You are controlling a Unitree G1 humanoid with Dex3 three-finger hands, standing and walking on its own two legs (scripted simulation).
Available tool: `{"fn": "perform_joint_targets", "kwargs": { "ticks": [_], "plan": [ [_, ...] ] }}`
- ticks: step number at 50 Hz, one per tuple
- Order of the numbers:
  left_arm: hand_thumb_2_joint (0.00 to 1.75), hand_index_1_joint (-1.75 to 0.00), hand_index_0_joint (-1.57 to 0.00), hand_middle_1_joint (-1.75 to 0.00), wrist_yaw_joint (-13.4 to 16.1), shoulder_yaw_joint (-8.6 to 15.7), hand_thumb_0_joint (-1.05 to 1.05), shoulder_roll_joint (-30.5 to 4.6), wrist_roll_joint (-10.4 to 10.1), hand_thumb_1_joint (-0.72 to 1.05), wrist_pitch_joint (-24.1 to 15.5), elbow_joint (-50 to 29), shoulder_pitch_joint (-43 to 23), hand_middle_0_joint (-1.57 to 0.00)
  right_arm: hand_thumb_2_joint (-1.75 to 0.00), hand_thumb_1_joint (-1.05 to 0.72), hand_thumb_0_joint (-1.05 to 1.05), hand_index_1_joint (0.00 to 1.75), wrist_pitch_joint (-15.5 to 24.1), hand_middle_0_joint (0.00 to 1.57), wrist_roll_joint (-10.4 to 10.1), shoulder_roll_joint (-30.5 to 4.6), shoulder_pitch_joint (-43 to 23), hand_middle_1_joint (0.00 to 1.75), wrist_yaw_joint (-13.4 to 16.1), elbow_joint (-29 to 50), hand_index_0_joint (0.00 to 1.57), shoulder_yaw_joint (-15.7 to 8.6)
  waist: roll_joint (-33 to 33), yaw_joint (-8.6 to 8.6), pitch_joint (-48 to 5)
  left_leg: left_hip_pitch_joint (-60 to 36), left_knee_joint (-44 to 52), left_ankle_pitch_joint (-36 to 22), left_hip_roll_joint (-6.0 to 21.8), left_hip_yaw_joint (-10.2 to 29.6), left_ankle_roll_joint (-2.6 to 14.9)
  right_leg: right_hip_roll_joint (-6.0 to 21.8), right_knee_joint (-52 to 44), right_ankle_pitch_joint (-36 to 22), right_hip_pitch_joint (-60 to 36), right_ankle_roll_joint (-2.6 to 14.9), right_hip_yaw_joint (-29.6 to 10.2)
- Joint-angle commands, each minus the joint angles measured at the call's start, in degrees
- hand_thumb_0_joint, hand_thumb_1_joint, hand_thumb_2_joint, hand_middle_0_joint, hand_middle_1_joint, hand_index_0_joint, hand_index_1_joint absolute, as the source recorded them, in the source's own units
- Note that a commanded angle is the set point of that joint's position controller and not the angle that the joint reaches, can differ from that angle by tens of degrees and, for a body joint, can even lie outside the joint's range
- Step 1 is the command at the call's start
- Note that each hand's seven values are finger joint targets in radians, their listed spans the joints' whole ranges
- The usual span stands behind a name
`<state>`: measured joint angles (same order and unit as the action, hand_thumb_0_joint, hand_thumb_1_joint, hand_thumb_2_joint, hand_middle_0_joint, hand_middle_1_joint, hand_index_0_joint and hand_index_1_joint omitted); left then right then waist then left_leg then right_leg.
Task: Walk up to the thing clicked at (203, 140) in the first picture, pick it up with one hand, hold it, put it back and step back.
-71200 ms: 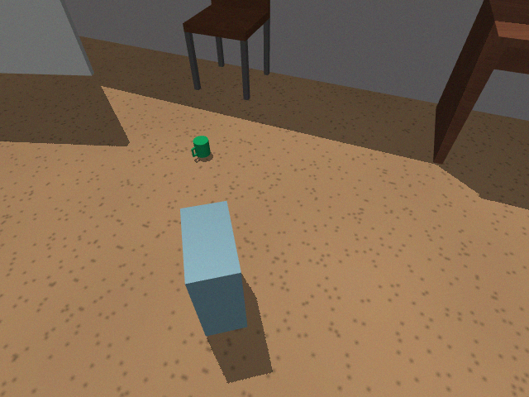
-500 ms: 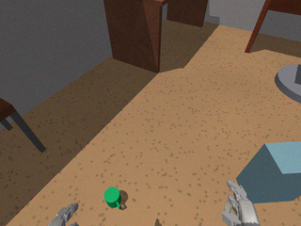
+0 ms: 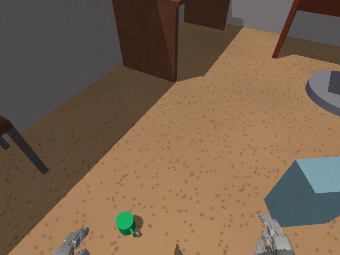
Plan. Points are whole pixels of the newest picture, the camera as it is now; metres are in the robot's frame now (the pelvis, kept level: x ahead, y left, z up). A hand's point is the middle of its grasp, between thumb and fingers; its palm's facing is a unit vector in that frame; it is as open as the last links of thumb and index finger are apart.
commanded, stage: home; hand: left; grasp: from above
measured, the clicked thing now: (127, 226) +0.44 +0.21 -0.67
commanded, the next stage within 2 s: stand in 1.28 s
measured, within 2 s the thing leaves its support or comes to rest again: neither
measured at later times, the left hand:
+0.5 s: hand out of the picture +0.16 +0.18 -0.05, palm faces +0.04 -0.98 -0.20, open 7.4 cm
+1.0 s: hand out of the picture +0.16 +0.18 -0.05, palm faces +0.04 -0.98 -0.20, open 7.4 cm
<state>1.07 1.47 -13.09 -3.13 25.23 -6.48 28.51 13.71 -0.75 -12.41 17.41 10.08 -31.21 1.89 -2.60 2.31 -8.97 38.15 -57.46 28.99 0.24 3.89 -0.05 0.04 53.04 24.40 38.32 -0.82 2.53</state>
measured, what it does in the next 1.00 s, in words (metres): stands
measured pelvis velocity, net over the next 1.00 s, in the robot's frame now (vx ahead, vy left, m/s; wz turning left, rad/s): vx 0.00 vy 0.00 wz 0.00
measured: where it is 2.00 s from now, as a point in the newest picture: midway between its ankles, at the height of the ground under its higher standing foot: outside the picture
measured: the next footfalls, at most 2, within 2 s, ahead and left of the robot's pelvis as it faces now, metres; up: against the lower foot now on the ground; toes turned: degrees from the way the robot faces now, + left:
none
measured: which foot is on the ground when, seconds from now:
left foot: down 0.00-1.00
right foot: down 0.00-1.00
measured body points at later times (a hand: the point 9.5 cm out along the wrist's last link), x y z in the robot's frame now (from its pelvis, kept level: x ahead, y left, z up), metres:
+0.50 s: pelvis +0.00 +0.00 +0.00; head +0.02 +0.00 +0.45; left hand +0.16 +0.23 -0.03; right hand +0.16 -0.25 -0.06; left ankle +0.00 +0.12 -0.68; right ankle +0.02 -0.13 -0.68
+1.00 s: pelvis +0.00 +0.00 +0.00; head +0.02 +0.01 +0.45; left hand +0.16 +0.23 -0.03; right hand +0.16 -0.24 -0.06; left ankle +0.00 +0.12 -0.68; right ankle +0.02 -0.13 -0.68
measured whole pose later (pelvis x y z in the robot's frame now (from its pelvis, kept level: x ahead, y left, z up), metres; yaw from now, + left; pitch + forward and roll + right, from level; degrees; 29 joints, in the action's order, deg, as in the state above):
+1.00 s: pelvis +0.00 +0.00 +0.00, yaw +0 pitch +10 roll -3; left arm 1.1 1.3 -13.4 -3.1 25.6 -7.5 29.1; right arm 13.5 -0.8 -12.5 17.0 9.8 -30.4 1.5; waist -2.6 2.2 -9.3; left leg 38.3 -58.2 29.7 0.3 4.0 0.1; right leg 0.0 53.6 25.0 38.4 -0.9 2.6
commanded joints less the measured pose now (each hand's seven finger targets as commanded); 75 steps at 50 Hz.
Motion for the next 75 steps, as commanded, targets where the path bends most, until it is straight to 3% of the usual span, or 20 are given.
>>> {"fn": "perform_joint_targets", "kwargs": {
  "ticks": [1,13,14,15,18,22,27,37,42,47,51,58,61,68,69,70,71,73,74,75],
  "plan": [
    [0.90,-0.30,-0.20,-0.30,0.4,3.9,0.00,-5.6,0.2,0.90,-3.0,-10.9,-1.1,-0.20,-0.90,-0.90,0.00,0.30,3.7,0.20,0.2,-7.2,-4.7,0.30,1.0,9.7,0.20,-2.8,1.1,-0.10,-4.2,-1.6,10.2,-9.7,-0.6,-0.4,0.92,-1.2,-8.5,-6.2,-5.3,0.90,1.3],
    [0.90,-0.30,-0.20,-0.30,0.4,4.1,0.00,-6.6,0.3,0.90,-3.2,-11.8,-1.0,-0.20,-0.90,-0.90,0.00,0.30,3.8,0.20,0.2,-7.5,-4.5,0.30,1.2,9.3,0.20,-3.0,-0.2,-0.10,-5.6,-2.6,9.7,-12.5,-0.6,-0.7,0.71,-1.1,-7.5,-8.4,-6.0,1.10,1.1],
    [0.90,-0.30,-0.20,-0.30,0.3,2.7,0.00,-5.0,0.3,0.90,-2.9,-10.2,-0.3,-0.20,-0.90,-0.90,0.00,0.30,3.8,0.20,0.1,-7.4,-4.4,0.30,1.0,9.1,0.20,-2.9,0.0,0.05,-3.6,-2.2,10.0,-11.8,-0.5,-0.7,0.73,-1.2,-7.6,-7.7,-5.0,1.06,1.1],
    [0.90,-0.30,-0.20,-0.30,0.4,3.9,0.00,-6.4,0.2,0.90,-3.2,-12.5,-1.9,-0.20,-0.90,-0.90,0.00,0.30,3.7,0.20,0.2,-7.6,-4.7,0.30,1.1,9.5,0.20,-3.1,-0.8,-0.10,-4.3,-2.1,10.1,-11.3,-0.4,-0.5,0.64,-1.2,-7.6,-7.3,-5.0,1.09,1.1],
    [0.90,-0.30,-0.20,-0.30,0.4,3.6,0.00,-6.0,0.1,0.90,-3.0,-11.5,-1.7,-0.20,-0.90,-0.90,0.00,0.30,3.7,0.20,0.2,-7.7,-4.8,0.30,1.0,9.3,0.20,-3.1,-0.4,-0.16,-3.0,-1.6,10.7,-8.8,-0.4,-0.1,0.69,-1.2,-8.0,-5.3,-4.4,0.94,1.1],
    [0.90,-0.30,-0.20,-0.30,0.3,3.8,0.00,-5.7,0.0,0.90,-2.9,-11.6,-0.5,-0.20,-0.90,-0.90,0.00,0.30,3.7,0.20,0.1,-7.0,-4.5,0.30,1.1,9.4,0.20,-3.0,0.8,-0.22,-5.6,-2.0,8.7,-11.9,-0.9,-1.2,0.98,-1.0,-8.1,-8.4,-5.7,0.81,0.7],
    [0.90,-0.30,-0.20,-0.30,0.5,3.9,0.00,-6.1,0.3,0.90,-3.1,-12.1,-1.7,-0.20,-0.90,-0.90,0.00,0.30,3.7,0.20,0.2,-7.0,-4.5,0.30,1.2,9.5,0.20,-3.0,0.9,-0.15,-4.7,-1.7,8.9,-11.0,-0.8,-1.2,1.01,-0.9,-8.3,-7.8,-5.6,0.71,0.6],
    [0.90,-0.30,-0.20,-0.30,0.6,3.8,0.00,-6.2,0.4,0.90,-2.9,-11.3,0.9,-0.20,-0.90,-0.90,0.00,0.30,3.2,0.20,0.3,-7.6,-3.8,0.30,1.0,9.1,0.20,-3.4,-0.3,-0.07,-6.4,-3.6,8.5,-19.4,-0.3,-0.5,0.36,-1.1,-6.1,-13.9,-7.0,1.22,1.2],
    [0.90,-0.30,-0.20,-0.30,0.4,3.3,0.00,-5.6,0.1,0.90,-2.8,-11.0,-0.7,-0.20,-0.90,-0.90,0.00,0.30,3.1,0.20,0.2,-7.6,-4.6,0.30,0.8,9.4,0.20,-3.2,0.5,0.09,-3.6,-1.7,9.9,-12.0,-0.2,0.1,0.64,-1.0,-7.3,-8.0,-5.4,1.01,1.3],
    [0.90,-0.30,-0.20,-0.30,0.4,3.4,0.00,-6.1,0.2,0.90,-2.5,-12.2,-0.7,-0.20,-0.90,-0.90,0.00,0.30,3.3,0.20,0.1,-7.7,-4.2,0.30,0.8,9.8,0.20,-3.4,-0.2,0.19,-5.5,-2.8,9.6,-13.9,-0.2,0.0,0.52,-1.2,-6.8,-9.6,-5.5,1.07,1.3],
    [0.90,-0.30,-0.20,-0.30,0.5,3.7,0.00,-6.3,0.3,0.90,-2.8,-12.6,-1.3,-0.20,-0.90,-0.90,0.00,0.30,3.3,0.20,0.2,-7.4,-4.5,0.30,0.9,10.1,0.20,-3.3,-0.1,-0.01,-4.2,-1.7,9.7,-9.9,-0.4,-0.6,0.83,-1.1,-7.7,-6.5,-4.5,0.89,1.1],
    [0.90,-0.30,-0.20,-0.30,0.5,3.7,0.00,-6.3,0.2,0.90,-2.9,-12.6,-0.4,-0.20,-0.90,-0.90,0.00,0.30,3.2,0.20,0.1,-7.6,-4.1,0.30,0.7,10.0,0.20,-3.4,-1.1,-0.16,-5.3,-2.5,10.2,-12.7,0.2,0.7,0.26,-1.2,-6.0,-8.3,-4.7,1.27,1.3],
    [0.90,-0.30,-0.20,-0.30,0.5,3.3,0.00,-5.8,0.1,0.90,-2.8,-11.9,-1.0,-0.20,-0.90,-0.90,0.00,0.30,3.2,0.20,0.1,-7.6,-4.5,0.30,0.7,10.2,0.20,-3.3,0.1,-0.01,-3.3,-1.0,10.1,-9.3,-0.1,0.2,0.62,-1.2,-7.2,-5.8,-4.1,1.00,1.2],
    [0.90,-0.30,-0.20,-0.30,0.5,3.8,0.00,-6.5,0.1,0.90,-2.7,-12.3,-0.8,-0.20,-0.90,-0.90,0.00,0.30,3.2,0.20,0.0,-7.4,-4.2,0.30,0.9,10.2,0.20,-3.3,0.8,0.01,-5.2,-1.4,8.8,-11.5,-0.7,-0.8,0.95,-1.0,-7.6,-8.1,-5.3,0.89,0.8],
    [0.90,-0.30,-0.20,-0.30,2.5,3.9,0.00,-10.9,7.0,0.90,-14.6,7.8,-17.1,-0.20,-0.90,-0.90,0.00,0.30,-3.4,0.20,7.8,-13.7,-8.1,0.30,-2.5,-4.2,0.20,-5.7,3.8,-4.00,8.4,-3.9,13.4,-19.4,1.5,1.7,2.88,3.6,-9.9,-7.2,-14.1,3.55,-4.7],
    [0.90,-0.30,-0.20,-0.30,2.2,4.6,0.00,-11.6,7.4,0.90,-18.4,17.6,-12.4,-0.20,-0.90,-0.90,0.00,0.30,-5.7,0.20,7.8,-14.1,-7.8,0.30,-4.1,-5.1,0.20,-6.3,5.3,-3.95,3.4,-8.3,13.4,-21.7,1.3,0.1,3.66,4.4,-11.1,-8.3,-15.8,5.36,-7.6],
    [0.90,-0.30,-0.20,-0.30,1.9,4.1,0.00,-11.8,7.2,0.90,-20.1,20.3,-11.9,-0.20,-0.90,-0.90,0.00,0.30,-7.0,0.20,8.2,-14.5,-7.3,0.30,-5.1,-3.4,0.20,-6.5,5.1,-2.81,3.0,-8.8,13.3,-19.9,0.7,1.3,3.61,4.1,-12.9,-8.6,-14.8,5.93,-9.0],
    [0.90,-0.30,-0.20,-0.30,1.5,3.6,0.00,-12.8,7.5,0.90,-22.3,25.2,-13.8,-0.20,-0.90,-0.90,0.00,0.30,-7.8,0.20,5.5,-12.7,-7.0,0.30,-7.0,-6.0,0.20,-6.4,4.6,-3.17,1.6,-12.8,15.7,-17.4,0.3,0.9,3.28,5.9,-12.9,-10.9,-17.9,5.53,-9.6],
    [0.90,-0.30,-0.20,-0.30,1.2,3.6,0.00,-12.3,7.0,0.90,-22.4,27.9,-15.5,-0.20,-0.90,-0.90,0.00,0.30,-8.1,0.20,4.6,-12.0,-7.2,0.30,-7.8,-6.9,0.20,-6.2,5.5,-3.54,2.2,-13.9,16.8,-14.4,-0.1,0.5,3.22,6.1,-14.8,-8.5,-17.2,4.83,-9.4],
    [0.90,-0.30,-0.20,-0.30,1.1,3.6,0.00,-12.4,6.5,0.90,-22.7,30.7,-15.5,-0.20,-0.90,-0.90,0.00,0.30,-8.4,0.20,4.0,-12.1,-8.0,0.30,-8.3,-7.8,0.20,-6.6,6.1,-3.91,1.6,-14.9,16.3,-16.1,-0.5,0.3,2.92,6.3,-16.4,-10.8,-18.8,4.62,-9.5]
  ]
}}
